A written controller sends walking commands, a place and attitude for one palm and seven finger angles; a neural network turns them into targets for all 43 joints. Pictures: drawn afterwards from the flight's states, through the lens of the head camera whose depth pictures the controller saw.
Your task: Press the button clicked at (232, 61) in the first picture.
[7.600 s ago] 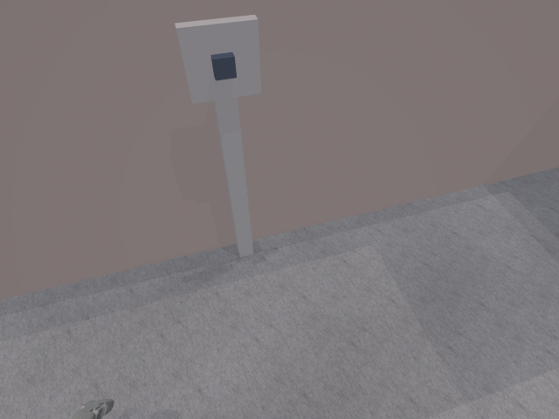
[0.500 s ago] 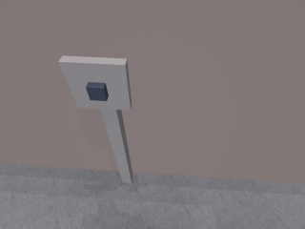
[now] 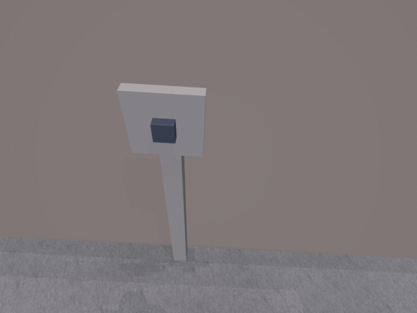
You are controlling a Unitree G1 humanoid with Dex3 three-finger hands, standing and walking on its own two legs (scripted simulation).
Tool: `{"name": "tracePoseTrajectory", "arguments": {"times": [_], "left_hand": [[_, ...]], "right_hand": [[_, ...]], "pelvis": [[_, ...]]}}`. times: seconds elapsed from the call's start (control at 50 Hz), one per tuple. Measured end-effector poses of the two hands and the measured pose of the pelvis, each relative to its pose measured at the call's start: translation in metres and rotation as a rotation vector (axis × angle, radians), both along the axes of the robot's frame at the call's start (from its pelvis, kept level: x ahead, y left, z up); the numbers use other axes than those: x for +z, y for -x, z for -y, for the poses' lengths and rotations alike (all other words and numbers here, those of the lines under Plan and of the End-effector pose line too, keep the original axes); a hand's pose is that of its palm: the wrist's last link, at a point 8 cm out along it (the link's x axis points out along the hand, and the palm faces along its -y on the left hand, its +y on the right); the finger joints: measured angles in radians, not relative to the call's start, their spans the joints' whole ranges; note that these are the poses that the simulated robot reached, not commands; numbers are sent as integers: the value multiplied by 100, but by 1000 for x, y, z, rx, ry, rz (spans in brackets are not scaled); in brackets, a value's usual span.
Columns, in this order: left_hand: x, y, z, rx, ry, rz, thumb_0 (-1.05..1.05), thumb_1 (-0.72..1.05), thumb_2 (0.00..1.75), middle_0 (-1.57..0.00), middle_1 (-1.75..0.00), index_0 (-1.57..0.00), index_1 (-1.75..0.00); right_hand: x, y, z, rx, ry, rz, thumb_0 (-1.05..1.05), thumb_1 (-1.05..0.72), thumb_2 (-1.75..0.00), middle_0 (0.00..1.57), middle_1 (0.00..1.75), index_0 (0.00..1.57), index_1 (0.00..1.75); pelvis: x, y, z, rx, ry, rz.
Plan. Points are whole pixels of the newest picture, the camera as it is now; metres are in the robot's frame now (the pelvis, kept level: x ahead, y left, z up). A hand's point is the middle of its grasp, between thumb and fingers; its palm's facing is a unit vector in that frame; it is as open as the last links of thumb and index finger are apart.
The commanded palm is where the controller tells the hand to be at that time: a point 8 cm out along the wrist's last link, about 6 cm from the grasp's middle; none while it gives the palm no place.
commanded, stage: come to a stop and stand still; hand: left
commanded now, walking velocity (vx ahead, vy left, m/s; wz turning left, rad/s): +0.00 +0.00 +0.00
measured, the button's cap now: (164, 129) +0.47 +0.13 +0.10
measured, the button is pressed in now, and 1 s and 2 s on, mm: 0 0 0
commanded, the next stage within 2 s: look again from close up in 0.32 s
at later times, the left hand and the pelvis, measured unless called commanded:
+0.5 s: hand out of the picture -0.03 +0.21 -0.17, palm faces +0.01 -0.97 -0.25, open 7.4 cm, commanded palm none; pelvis -0.01 +0.01 +0.01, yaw -1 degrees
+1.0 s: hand out of the picture -0.01 +0.15 -0.16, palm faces +0.00 -0.98 -0.22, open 7.4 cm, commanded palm none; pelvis +0.00 -0.03 +0.01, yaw +0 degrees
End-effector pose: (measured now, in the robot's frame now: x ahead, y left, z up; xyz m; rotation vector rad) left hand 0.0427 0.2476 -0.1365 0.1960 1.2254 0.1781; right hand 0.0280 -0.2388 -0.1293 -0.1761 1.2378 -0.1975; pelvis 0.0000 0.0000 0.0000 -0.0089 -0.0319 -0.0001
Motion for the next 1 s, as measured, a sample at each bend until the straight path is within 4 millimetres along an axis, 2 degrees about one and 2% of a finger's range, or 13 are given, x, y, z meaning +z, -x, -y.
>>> {"name": "tracePoseTrajectory", "arguments": {"times": [0.12, 0.24, 0.48, 0.62, 0.8, 1.0], "left_hand": [[10, -1, -20, -8, -40, 7, 0, 91, 90, -20, -30, -20, -30], [11, 16, -26, -9, -46, -32, 0, 91, 90, -20, -30, -20, -30], [2, 69, -8, 19, -3, -172, 0, 91, 90, -20, -30, -20, -30], [1, 86, 7, 34, 13, -214, 0, 91, 90, -20, -30, -20, -30], [3, 84, 27, 35, 19, -212, 0, 91, 90, -20, -30, -20, -30], [4, 58, 52, 8, 27, -163, 0, 91, 90, -20, -30, -20, -30]], "right_hand": [[-1, 11, 0, -25, 6, -19, 0, -91, -89, 20, 30, 20, 30], [1, 14, 5, -26, 18, -30, 0, -91, -89, 20, 30, 20, 30], [4, 12, 15, -16, 34, -49, 0, -91, -89, 20, 30, 20, 30], [2, 12, 15, -13, 15, -60, 0, -91, -89, 20, 30, 20, 30], [-2, 17, 20, -17, -17, -87, 0, -91, -89, 20, 30, 20, 30], [-1, 21, 39, -21, -27, -114, 0, -91, -89, 20, 30, 20, 30]], "pelvis": [[3, 2, -9, -6, -2, 16], [5, 5, -13, -10, 2, 20], [7, 8, -11, -10, -5, 20], [8, 7, -4, -7, -9, 20], [9, 6, 12, -3, -14, 9], [11, -1, 34, 1, -9, -5]]}}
